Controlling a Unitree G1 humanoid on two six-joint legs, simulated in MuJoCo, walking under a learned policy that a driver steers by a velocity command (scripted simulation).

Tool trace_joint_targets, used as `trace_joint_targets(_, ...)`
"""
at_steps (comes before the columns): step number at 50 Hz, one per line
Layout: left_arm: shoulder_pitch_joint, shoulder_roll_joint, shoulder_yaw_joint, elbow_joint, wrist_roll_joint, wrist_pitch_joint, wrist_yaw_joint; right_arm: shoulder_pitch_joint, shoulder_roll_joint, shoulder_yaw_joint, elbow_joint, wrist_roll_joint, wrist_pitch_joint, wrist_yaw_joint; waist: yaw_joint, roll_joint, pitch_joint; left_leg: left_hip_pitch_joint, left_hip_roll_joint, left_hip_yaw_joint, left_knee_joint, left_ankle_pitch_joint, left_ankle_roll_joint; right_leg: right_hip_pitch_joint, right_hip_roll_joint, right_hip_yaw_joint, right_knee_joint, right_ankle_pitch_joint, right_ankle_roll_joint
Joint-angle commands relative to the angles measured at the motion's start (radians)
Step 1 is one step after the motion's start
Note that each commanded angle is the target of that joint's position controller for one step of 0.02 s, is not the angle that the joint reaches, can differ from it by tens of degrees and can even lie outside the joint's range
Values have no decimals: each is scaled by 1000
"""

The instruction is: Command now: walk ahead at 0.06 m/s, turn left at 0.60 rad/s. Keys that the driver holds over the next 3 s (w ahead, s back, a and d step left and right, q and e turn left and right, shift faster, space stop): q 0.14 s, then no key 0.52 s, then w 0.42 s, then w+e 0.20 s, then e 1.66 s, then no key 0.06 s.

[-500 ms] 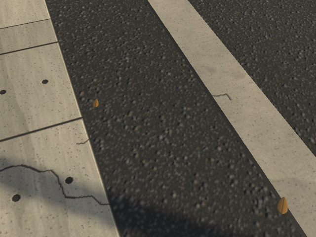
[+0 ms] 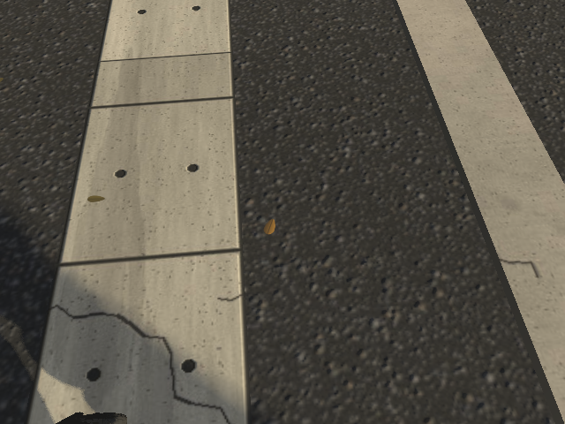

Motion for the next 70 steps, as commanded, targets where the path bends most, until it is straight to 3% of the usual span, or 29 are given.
trace_joint_targets(1,-17,144,36,-55,7,16,16,79,-85,-32,-57,5,18,-4,-5,-165,-116,-73,79,44,5,82,-29,162,-240,200,-202,116,-187)
trace_joint_targets(10,4,204,59,-23,-16,40,12,5,-61,-11,-95,-10,4,24,35,-179,-169,94,120,118,-385,161,17,214,-310,88,-209,98,-216)
trace_joint_targets(13,1,199,52,3,-44,48,4,79,-58,-15,-54,-18,0,36,-14,-163,-163,255,78,158,-663,304,75,170,-290,57,-125,48,-155)
trace_joint_targets(14,52,166,43,29,-49,48,0,92,-80,-21,-49,-23,0,35,-14,-120,-150,341,93,109,-766,383,110,102,-254,20,-63,-33,-84)
trace_joint_targets(15,82,85,18,23,-14,43,-13,89,-155,-33,-63,-29,2,23,27,127,-161,439,308,-175,-853,566,181,-44,-150,-94,171,-257,26)
trace_joint_targets(16,22,108,27,-14,-3,38,-4,34,-208,-38,-88,-51,-7,24,7,254,-114,308,465,-344,-886,584,349,-164,-47,-65,318,-503,75)
trace_joint_targets(17,-21,169,46,-12,-11,42,6,13,-161,-27,-90,-65,-28,28,-21,166,-105,253,427,-295,-895,548,365,-145,-69,16,469,-489,78)
trace_joint_targets(22,89,136,52,65,-18,59,16,-99,-39,18,-51,-39,-69,23,50,116,-121,271,278,-72,-842,732,262,-72,-76,48,529,-277,110)
trace_joint_targets(27,42,105,26,58,-26,55,8,-74,-59,11,-4,-36,-54,26,2,112,-128,328,284,-99,-802,723,283,42,-72,24,225,-297,113)
trace_joint_targets(30,101,102,20,88,-21,50,5,-96,-37,20,28,-19,-50,30,43,88,-114,289,260,-109,-785,651,248,181,-62,13,-70,-76,86)
trace_joint_targets(32,129,181,28,98,0,44,10,-43,-20,26,51,-36,-66,35,11,-29,-137,216,183,-64,-757,495,162,331,-150,107,-89,258,39)
trace_joint_targets(33,110,215,40,117,-15,45,8,-15,-26,20,60,-40,-72,39,-27,-130,-132,226,124,-4,-780,428,129,285,-146,82,-37,172,-3)
trace_joint_targets(35,113,137,26,130,-18,40,2,-110,-38,16,67,-34,-62,28,30,-102,-108,266,71,58,-725,189,107,173,-110,78,-94,-243,-17)
trace_joint_targets(37,111,142,25,133,-22,28,9,-103,-34,11,66,-21,-48,17,24,-123,-19,180,60,59,-700,-35,132,90,-108,104,-120,-506,-35)
trace_joint_targets(42,189,176,32,143,-42,-15,18,-80,22,9,75,-4,-115,35,29,-185,45,64,52,108,-579,59,146,127,-251,333,-219,-636,-134)
trace_joint_targets(45,102,158,27,107,-50,-20,9,25,4,-3,124,6,-140,46,-37,-163,45,239,69,94,-686,136,180,39,-228,282,-172,-462,-118)
trace_joint_targets(46,56,119,14,81,-49,-27,6,98,-34,-16,154,6,-145,45,-63,-60,29,347,127,-33,-776,109,212,-43,-140,160,-21,-323,-66)
trace_joint_targets(47,25,83,5,50,-40,-46,5,203,-117,-42,185,8,-147,49,-84,154,-3,520,263,-295,-892,139,284,-201,-17,-7,270,-219,2)
trace_joint_targets(48,1,117,12,28,-38,-64,8,269,-137,-46,189,-4,-153,59,-117,224,-14,636,406,-534,-956,282,375,-390,6,31,495,-402,15)
trace_joint_targets(49,24,141,23,32,-52,-73,3,256,-97,-31,190,-14,-161,59,-79,123,-9,682,432,-519,-923,364,387,-493,-39,85,642,-447,-5)
trace_joint_targets(51,35,112,15,42,-62,-78,-16,222,-54,-15,181,-15,-161,56,-48,38,-9,695,397,-363,-933,438,337,-565,-105,88,684,-318,-41)
trace_joint_targets(54,-13,72,7,29,-45,-70,-46,200,-12,7,184,-12,-137,47,-35,58,6,585,313,-159,-997,589,274,-467,-133,33,522,-162,-17)
trace_joint_targets(58,-122,22,-19,-10,-43,-55,-64,191,-72,-1,188,-19,-135,25,-56,60,33,388,249,40,-1075,540,238,-231,-77,-39,202,85,24)
trace_joint_targets(63,-153,91,-2,-49,-48,-43,-69,200,-94,-13,220,-6,-144,27,-25,66,49,480,323,126,-1039,716,199,-149,-43,-22,88,112,-51)
trace_joint_targets(66,113,174,51,16,-38,-35,-66,159,-111,-17,199,-24,-112,11,122,77,-129,487,271,218,-624,1221,123,179,62,-86,85,70,-108)
trace_joint_targets(67,241,225,74,38,-34,-28,-53,164,-105,-11,172,-32,-109,0,172,16,-203,272,229,223,-352,1049,75,440,-7,39,94,170,-139)
trace_joint_targets(68,272,335,88,22,-17,-28,-47,286,38,33,126,-55,-128,13,68,-291,-371,-127,23,193,107,149,-6,788,-331,600,32,241,-351)
trace_joint_targets(69,260,263,71,1,-24,-25,-45,261,-26,28,147,-32,-158,27,113,-230,-512,-171,2,-10,285,-64,-1,797,-387,810,-109,242,-403)
trace_joint_targets(70,190,232,62,-12,-21,-27,-43,171,-86,10,114,5,-170,33,105,-179,-361,-235,57,-20,293,-7,17,665,-344,644,-116,275,-351)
